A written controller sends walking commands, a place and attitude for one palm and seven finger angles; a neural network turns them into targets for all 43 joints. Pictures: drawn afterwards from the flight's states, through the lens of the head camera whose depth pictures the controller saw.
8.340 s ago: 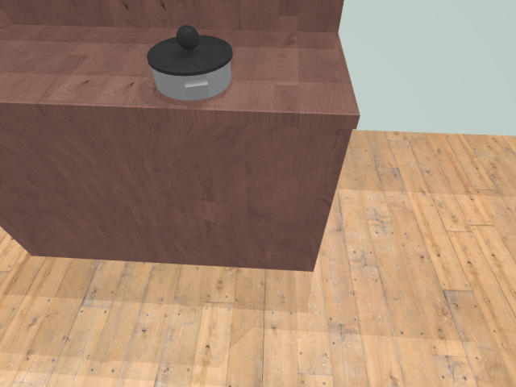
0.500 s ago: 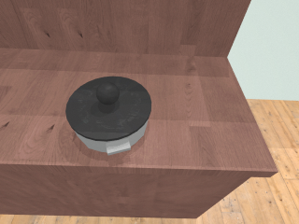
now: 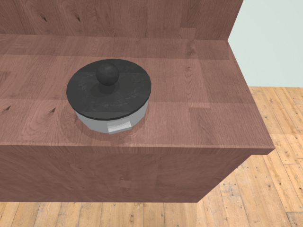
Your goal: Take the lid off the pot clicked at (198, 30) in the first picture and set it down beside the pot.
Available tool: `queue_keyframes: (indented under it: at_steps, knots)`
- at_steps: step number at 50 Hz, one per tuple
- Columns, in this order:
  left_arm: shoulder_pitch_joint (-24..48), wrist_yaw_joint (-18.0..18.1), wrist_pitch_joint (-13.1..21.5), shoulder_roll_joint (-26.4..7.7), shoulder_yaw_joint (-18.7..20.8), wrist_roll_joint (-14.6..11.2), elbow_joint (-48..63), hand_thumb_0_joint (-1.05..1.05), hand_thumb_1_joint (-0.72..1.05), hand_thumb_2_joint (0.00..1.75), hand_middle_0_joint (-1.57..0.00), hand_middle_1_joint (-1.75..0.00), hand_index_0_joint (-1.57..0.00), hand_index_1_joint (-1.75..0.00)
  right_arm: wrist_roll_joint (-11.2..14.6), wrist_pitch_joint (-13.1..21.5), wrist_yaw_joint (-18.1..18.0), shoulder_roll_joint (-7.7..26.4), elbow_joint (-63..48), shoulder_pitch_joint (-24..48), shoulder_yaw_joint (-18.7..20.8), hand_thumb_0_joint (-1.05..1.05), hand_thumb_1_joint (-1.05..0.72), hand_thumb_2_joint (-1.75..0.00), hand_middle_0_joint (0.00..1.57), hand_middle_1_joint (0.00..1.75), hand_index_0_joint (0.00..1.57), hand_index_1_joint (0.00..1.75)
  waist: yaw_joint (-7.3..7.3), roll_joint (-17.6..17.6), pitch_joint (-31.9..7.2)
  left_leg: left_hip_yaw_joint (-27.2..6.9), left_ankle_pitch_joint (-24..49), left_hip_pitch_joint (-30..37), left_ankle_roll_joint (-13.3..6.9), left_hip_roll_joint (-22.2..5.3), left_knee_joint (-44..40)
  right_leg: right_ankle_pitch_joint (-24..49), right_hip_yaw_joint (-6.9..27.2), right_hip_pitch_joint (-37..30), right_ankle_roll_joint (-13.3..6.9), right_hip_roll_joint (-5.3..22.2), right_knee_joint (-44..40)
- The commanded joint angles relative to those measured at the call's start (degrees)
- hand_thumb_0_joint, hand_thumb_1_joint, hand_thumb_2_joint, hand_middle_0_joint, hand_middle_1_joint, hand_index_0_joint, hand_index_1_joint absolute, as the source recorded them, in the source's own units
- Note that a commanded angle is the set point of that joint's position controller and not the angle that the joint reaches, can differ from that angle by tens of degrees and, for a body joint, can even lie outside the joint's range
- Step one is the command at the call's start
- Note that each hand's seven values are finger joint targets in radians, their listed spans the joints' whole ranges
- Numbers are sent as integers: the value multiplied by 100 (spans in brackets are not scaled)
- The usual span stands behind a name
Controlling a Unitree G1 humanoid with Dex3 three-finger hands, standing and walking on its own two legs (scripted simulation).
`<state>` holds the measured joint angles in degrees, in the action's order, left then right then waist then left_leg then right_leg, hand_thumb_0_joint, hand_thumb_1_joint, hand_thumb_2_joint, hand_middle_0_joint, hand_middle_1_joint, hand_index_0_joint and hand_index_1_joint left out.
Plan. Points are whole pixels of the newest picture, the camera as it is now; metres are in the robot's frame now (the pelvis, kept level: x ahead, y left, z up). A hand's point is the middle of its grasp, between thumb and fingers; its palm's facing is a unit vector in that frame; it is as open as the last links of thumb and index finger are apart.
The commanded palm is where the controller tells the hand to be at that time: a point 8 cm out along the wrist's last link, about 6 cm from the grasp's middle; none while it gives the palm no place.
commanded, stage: come to a stop and stand still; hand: left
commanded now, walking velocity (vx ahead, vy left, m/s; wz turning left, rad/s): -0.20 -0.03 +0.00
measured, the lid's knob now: (107, 74) +0.42 +0.14 +0.17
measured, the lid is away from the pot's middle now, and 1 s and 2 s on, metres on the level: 0.00 0.00 0.00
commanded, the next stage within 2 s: look again from close up in 1.42 s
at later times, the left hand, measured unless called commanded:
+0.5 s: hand out of the picture -0.03 +0.21 -0.18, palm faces +0.02 -0.99 -0.15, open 7.3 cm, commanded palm none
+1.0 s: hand out of the picture -0.03 +0.19 -0.17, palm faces +0.04 -0.97 -0.23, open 7.3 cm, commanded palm none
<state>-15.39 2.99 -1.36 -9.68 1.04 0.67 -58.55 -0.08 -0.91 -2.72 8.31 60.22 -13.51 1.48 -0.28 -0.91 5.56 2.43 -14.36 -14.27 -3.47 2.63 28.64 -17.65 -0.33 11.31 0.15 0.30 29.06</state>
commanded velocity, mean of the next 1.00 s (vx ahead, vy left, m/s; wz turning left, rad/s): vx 0.05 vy -0.05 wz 0.00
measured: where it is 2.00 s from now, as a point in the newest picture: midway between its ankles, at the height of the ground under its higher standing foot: outside the picture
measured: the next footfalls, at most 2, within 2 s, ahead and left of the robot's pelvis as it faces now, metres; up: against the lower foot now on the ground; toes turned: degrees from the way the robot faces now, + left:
right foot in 0.72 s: -0.04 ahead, -0.10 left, +0.00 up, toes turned +1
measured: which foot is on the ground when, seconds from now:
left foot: down 0.00-1.00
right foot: down 0.00-0.26, up 0.28-0.70, down 0.72-1.00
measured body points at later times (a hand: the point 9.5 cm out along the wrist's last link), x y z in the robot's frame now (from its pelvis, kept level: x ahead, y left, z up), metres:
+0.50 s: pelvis -0.06 +0.04 +0.01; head -0.04 +0.07 +0.46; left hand -0.03 +0.27 -0.16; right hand -0.09 -0.16 -0.14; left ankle -0.05 +0.08 -0.74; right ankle -0.12 -0.10 -0.66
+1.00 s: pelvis -0.03 +0.02 +0.00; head -0.01 +0.00 +0.45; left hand -0.03 +0.24 -0.15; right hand +0.00 -0.21 -0.17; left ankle -0.05 +0.08 -0.74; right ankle -0.08 -0.10 -0.74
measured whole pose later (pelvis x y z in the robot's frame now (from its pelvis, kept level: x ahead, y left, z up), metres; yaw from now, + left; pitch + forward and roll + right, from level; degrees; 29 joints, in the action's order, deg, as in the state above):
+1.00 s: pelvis -0.03 +0.02 +0.00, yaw +1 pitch +1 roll +0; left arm -18.5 2.7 1.4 -7.5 -1.2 0.6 -61.1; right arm -0.9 0.9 -1.8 11.0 60.2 -15.3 0.3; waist 0.4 2.8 -0.2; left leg 3.4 -18.1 -14.0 -4.4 3.4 30.9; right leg -21.1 -2.1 10.6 -0.3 0.7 30.7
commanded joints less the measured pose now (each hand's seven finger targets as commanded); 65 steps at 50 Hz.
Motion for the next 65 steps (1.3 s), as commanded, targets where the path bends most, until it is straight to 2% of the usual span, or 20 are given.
queue_keyframes:
  at_steps: [1, 6, 8, 10, 13, 14, 15, 18, 19, 26, 32, 34, 35, 36, 37, 38, 40, 44, 49, 65]
  knots:
    - [-560, 23, 20, -693, 156, 32, 307, 0, 90, 90, -20, -30, -20, -30, 2, -16, 41, 600, -455, -282, 205, 0, -90, -90, 20, 30, 20, 30, -13, -81, -583, -779, 1355, -7, -34, -903, 243, 2086, 717, 200, -402, 810, -150]
    - [109, 2, 21, -1013, 176, 120, 723, 0, 90, 90, -20, -30, -20, -30, -32, -113, 97, 321, -577, -512, 243, 0, -90, -90, 20, 30, 20, 30, 227, -814, -538, -184, -906, 8, 363, -200, 2209, 1249, 1411, 1317, -1206, 1596, -914]
    - [296, 5, 62, -928, 136, 139, 806, 0, 90, 90, -20, -30, -20, -30, -43, -69, 135, 229, -533, -722, 197, 0, -90, -90, 20, 30, 20, 30, 306, -727, -588, -240, -975, 206, 346, -299, 2299, -369, 1273, 1708, -1160, 1415, -1175]
    - [315, -19, 39, -850, 102, 109, 769, 0, 90, 90, -20, -30, -20, -30, -87, 10, 181, 196, -416, -993, 92, 0, -90, -90, 20, 30, 20, 30, 386, -374, -237, -171, -819, 543, 283, -470, 667, -1675, 964, 2042, -720, 989, -904]
    - [-37, -49, 39, -389, 34, -10, 732, 0, 90, 90, -20, -30, -20, -30, -172, 129, 159, 624, -423, -1006, 150, 0, -90, -90, 20, 30, 20, 30, 186, 1481, 297, -1987, -2223, -625, -295, -1568, -1963, -1341, -195, 1629, -144, -339, 1722]
    - [-66, -25, -2, -422, 58, 32, 671, 0, 90, 90, -20, -30, -20, -30, -166, 160, 126, 724, -412, -868, 139, 0, -90, -90, 20, 30, 20, 30, 82, 1957, 187, -2708, -2704, -993, -528, -1744, -2256, -1143, 88, 1563, -117, -192, 2718]
    - [-136, -44, -14, -540, 93, 95, 590, 0, 90, 90, -20, -30, -20, -30, -151, 161, 128, 646, -448, -658, 107, 0, -90, -90, 20, 30, 20, 30, -55, 1574, 278, -2802, -2748, -1148, -634, -1743, -2286, -824, 336, 1677, -148, -102, 3369]
    - [-236, -146, 54, -495, 108, 124, 518, 0, 90, 90, -20, -30, -20, -30, -103, 287, 128, 542, -516, -544, 136, 0, -90, -90, 20, 30, 20, 30, -193, -17, 131, -2203, -1902, -841, -689, -1638, -2107, -363, 308, 1905, -116, -1, 3807]
    - [-264, -163, 63, -390, 101, 129, 504, 0, 90, 90, -20, -30, -20, -30, -98, 320, 114, 566, -454, -658, 142, 0, -90, -90, 20, 30, 20, 30, -131, -54, 23, -1928, -1527, -460, -661, -1554, -2018, -261, 239, 2057, -78, 30, 3801]
    - [49, -218, 57, -280, 22, 55, 514, 0, 90, 90, -20, -30, -20, -30, -115, 338, 27, 348, -23, -1475, 112, 0, -90, -90, 20, 30, 20, 30, 292, 517, -371, -1628, 343, 862, -723, -1533, -1690, -773, -56, 1820, -12, 219, 1799]
    - [-227, -167, 75, -113, -36, -1, 154, 0, 90, 90, -20, -30, -20, -30, -78, 275, 19, 421, 167, -1352, 153, 0, -90, -90, 20, 30, 20, 30, 171, 439, -789, -1466, 579, 635, -517, -1381, -1333, -343, -101, 513, -105, 56, 67]
    - [-385, -100, 117, -121, -57, -20, -10, 0, 90, 90, -20, -30, -20, -30, -28, 270, 25, 270, 248, -1252, 107, 0, -90, -90, 20, 30, 20, 30, 63, 197, -658, -1148, 300, -37, -247, -1163, -1059, 475, 91, -351, -154, 195, -818]
    - [-753, 60, 142, -432, -61, 129, -357, 0, 90, 90, -20, -30, -20, -30, -1, 186, 84, 831, -139, -501, 98, 0, -90, -90, 20, 30, 20, 30, -77, 355, -352, -474, -103, -266, 148, -846, -618, 343, -64, -44, -176, 258, -401]
    - [-606, 21, 138, -562, -92, 54, -31, 0, 90, 90, -20, -30, -20, -30, -102, 110, 160, 570, -330, -392, 33, 0, -90, -90, 20, 30, 20, 30, -60, 429, -322, -653, -1755, -772, 155, -620, -472, -1267, 215, 312, -320, 347, -618]
    - [-422, -5, 137, -557, -74, 75, 87, 0, 90, 90, -20, -30, -20, -30, -119, 135, 189, 512, -341, -462, 58, 0, -90, -90, 20, 30, 20, 30, 89, 903, -170, -858, -1654, -787, 109, -603, -697, -1158, 178, 597, -422, 359, -358]
    - [-527, -47, 159, -551, -61, 57, 76, 0, 90, 90, -20, -30, -20, -30, -124, 144, 203, 513, -319, -481, 46, 0, -90, -90, 20, 30, 20, 30, -4, 1299, -510, -1175, -1955, -660, 28, -771, -1023, -913, -5, 413, -436, 249, -24]
    - [-554, -46, 235, -370, -82, 43, 66, 0, 90, 90, -20, -30, -20, -30, -106, 145, 177, 670, -334, -585, 80, 0, -90, -90, 20, 30, 20, 30, 46, 645, -345, -1497, -1537, -780, -157, -984, -1074, -418, -49, 359, -354, 74, 187]
    - [-506, -2, 380, -276, -136, -11, -29, 0, 90, 90, -20, -30, -20, -30, -45, 261, 152, 457, -287, -688, -49, 0, -90, -90, 20, 30, 20, 30, 141, -448, -263, -834, 457, -263, -32, -629, -274, 652, 499, 288, -459, 521, -439]
    - [-593, 46, 401, -405, -96, -28, -26, 0, 90, 90, -20, -30, -20, -30, -41, 317, 96, 595, -163, -604, -74, 0, -90, -90, 20, 30, 20, 30, 156, -274, -472, -734, 1616, 380, 7, -699, -89, 1942, 460, 103, -376, 582, -247]
    - [-672, 65, 318, -676, -5, -25, 96, 0, 90, 90, -20, -30, -20, -30, -15, 260, 26, 618, -136, -109, -90, 0, -90, -90, 20, 30, 20, 30, 40, -65, -594, -554, 1774, 528, 139, -747, -109, 3091, 497, -495, -227, 719, -430]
